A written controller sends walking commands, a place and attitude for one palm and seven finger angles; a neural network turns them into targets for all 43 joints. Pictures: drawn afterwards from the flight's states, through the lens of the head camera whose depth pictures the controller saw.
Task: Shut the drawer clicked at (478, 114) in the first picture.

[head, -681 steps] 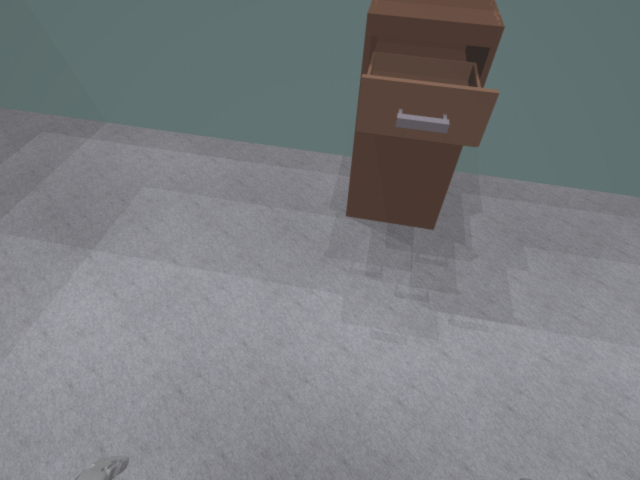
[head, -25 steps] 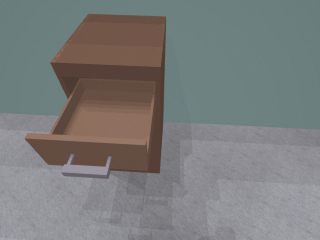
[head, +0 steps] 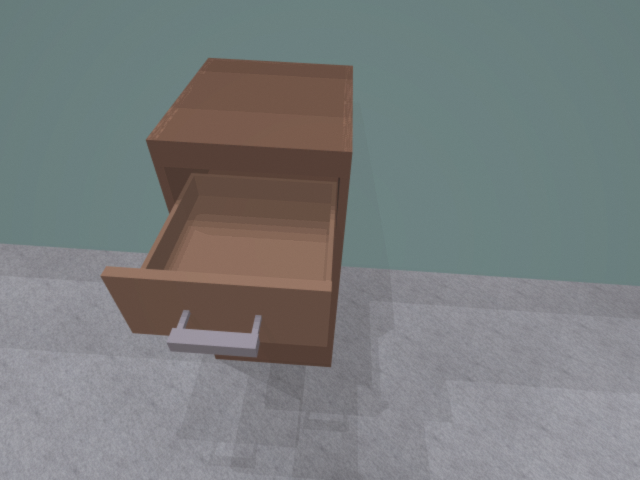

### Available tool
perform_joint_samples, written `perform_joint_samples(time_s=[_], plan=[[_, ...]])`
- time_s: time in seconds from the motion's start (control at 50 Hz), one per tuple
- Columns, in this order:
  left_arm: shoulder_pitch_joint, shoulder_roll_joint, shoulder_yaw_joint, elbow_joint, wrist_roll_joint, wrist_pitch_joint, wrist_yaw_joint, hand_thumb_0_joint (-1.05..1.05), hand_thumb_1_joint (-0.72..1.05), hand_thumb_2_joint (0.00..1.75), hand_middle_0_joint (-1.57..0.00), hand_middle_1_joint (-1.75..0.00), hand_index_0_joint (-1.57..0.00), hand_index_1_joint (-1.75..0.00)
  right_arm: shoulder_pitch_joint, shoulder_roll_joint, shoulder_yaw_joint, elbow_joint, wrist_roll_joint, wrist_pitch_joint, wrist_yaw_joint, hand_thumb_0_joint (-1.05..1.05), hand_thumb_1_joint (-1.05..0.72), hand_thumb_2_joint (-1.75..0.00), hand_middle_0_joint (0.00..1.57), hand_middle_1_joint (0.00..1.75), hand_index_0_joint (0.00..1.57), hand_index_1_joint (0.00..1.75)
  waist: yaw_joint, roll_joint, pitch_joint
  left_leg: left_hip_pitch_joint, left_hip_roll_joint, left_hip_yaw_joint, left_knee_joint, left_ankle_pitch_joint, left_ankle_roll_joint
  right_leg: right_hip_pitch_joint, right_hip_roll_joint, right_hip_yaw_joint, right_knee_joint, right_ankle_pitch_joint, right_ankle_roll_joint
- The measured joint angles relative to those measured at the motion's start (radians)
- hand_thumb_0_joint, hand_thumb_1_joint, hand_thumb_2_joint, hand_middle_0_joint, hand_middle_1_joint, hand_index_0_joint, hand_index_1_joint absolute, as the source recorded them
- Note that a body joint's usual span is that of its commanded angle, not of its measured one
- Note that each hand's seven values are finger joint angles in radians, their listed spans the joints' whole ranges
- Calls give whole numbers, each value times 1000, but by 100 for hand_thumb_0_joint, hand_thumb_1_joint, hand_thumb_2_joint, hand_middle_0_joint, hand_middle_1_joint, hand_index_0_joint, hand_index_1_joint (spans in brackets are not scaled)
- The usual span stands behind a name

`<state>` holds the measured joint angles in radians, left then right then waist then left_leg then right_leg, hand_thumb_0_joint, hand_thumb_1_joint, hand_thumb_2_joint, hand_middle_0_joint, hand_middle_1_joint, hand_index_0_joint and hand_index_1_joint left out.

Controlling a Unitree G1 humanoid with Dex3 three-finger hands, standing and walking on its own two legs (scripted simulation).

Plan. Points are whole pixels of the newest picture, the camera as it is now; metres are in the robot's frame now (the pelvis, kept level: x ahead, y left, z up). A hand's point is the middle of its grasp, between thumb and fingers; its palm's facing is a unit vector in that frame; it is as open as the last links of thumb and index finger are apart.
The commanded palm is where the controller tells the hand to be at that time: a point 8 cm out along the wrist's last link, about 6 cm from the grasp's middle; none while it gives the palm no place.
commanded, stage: look again from close up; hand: left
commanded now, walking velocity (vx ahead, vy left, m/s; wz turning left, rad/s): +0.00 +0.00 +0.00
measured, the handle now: (218, 330) +0.36 +0.18 -0.06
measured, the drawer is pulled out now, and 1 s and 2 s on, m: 0.29 0.29 0.29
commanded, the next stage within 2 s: shuffle to correct the standing spot in 0.02 s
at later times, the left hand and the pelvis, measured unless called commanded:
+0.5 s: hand out of the picture -0.01 +0.13 -0.18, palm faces +0.06 -0.99 -0.12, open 7.3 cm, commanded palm none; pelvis +0.04 -0.01 +0.00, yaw +0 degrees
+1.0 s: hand out of the picture +0.04 +0.19 -0.17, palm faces -0.01 -0.96 -0.30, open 7.3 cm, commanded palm none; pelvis +0.00 -0.02 -0.01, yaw -1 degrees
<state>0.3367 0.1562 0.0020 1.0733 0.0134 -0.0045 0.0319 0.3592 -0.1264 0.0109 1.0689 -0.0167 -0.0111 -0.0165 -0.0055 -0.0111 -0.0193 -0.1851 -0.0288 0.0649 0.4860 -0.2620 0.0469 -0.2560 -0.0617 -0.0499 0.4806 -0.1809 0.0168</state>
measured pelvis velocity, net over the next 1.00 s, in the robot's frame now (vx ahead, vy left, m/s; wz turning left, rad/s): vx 0.00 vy -0.02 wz -0.01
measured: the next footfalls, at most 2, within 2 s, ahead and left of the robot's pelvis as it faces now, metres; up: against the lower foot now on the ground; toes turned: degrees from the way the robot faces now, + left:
none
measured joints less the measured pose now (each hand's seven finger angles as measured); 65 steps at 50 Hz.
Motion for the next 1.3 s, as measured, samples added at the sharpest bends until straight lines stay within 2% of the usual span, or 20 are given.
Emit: perform_joint_samples(time_s=[0.16,0.28,0.36,0.44,0.6,0.64,0.8,0.86,0.96,1.04,1.1,1.3], plan=[[26,-16,-3,14,0,3,-3,0,92,90,-20,-30,-20,-30,-1,-3,3,16,2,-1,2,1,-91,-90,20,30,20,29,3,4,24,9,-15,6,-29,15,10,1,-13,7,-13,8,11],[61,-35,-2,28,11,8,-10,0,91,90,-20,-30,-20,-30,7,-5,-3,34,-3,9,4,1,-91,-90,20,30,20,29,3,7,14,12,-7,5,-14,-10,9,-7,-1,13,30,-74,-15],[86,-44,3,30,12,-1,-15,0,91,90,-20,-30,-20,-30,14,-6,-9,42,-3,8,2,1,-91,-90,20,30,20,29,5,3,8,15,0,3,10,-40,1,-5,12,24,48,-68,-22],[91,-58,0,40,5,-13,-11,0,91,90,-20,-30,-20,-30,10,-6,-6,49,2,-4,-6,1,-91,-90,20,30,20,29,10,6,13,20,13,-2,34,-72,-12,4,25,22,62,-85,-5],[28,-78,-15,30,-9,-27,5,0,91,90,-20,-30,-20,-30,-51,12,2,42,14,-15,-28,1,-92,-90,20,30,20,29,4,1,49,41,20,-11,-1,-63,-25,20,32,12,43,-80,-13],[10,-68,-13,23,1,-13,14,2,92,90,-20,-30,-20,-30,-63,6,-5,36,15,-6,-30,2,-93,-90,20,30,20,29,6,-1,59,39,18,-9,2,-61,-25,11,29,15,58,-80,-14],[-40,2,6,-31,-5,12,13,2,93,90,-20,-30,-20,-30,-104,-16,-22,-4,10,14,-20,1,-93,-90,20,30,20,29,9,-14,87,22,9,12,34,-50,-21,-14,21,37,93,-76,-12],[-49,32,-3,-61,1,31,4,1,92,90,-20,-30,-20,-30,-100,-32,-28,-44,2,22,-6,1,-92,-90,20,30,20,29,4,-4,65,-7,11,16,52,-46,-20,-45,22,39,115,-84,-20],[-48,55,-5,-94,7,26,2,1,92,90,-20,-30,-20,-30,-117,-70,-34,-86,-3,43,12,1,-91,-90,20,30,20,29,-1,36,33,-57,23,7,102,-59,-23,-75,32,30,123,-65,-20],[-57,65,0,-106,5,30,5,0,91,90,-20,-30,-20,-30,-116,-81,-38,-102,-4,43,17,1,-91,-90,20,30,20,29,-12,40,21,-84,26,-11,126,-60,-23,-84,37,17,118,-58,-22],[-71,68,1,-106,3,34,4,0,91,90,-20,-30,-20,-30,-99,-78,-34,-94,-5,34,19,1,-91,-90,20,30,20,29,-14,20,19,-78,22,-9,112,-51,-21,-81,34,20,111,-56,-19],[-78,25,-20,-79,-2,10,-7,0,91,90,-20,-30,-20,-30,-57,-61,-8,-22,0,22,18,1,-91,-90,20,30,20,29,-9,9,41,-21,6,-2,-2,-7,-14,-38,23,29,25,-19,-5]])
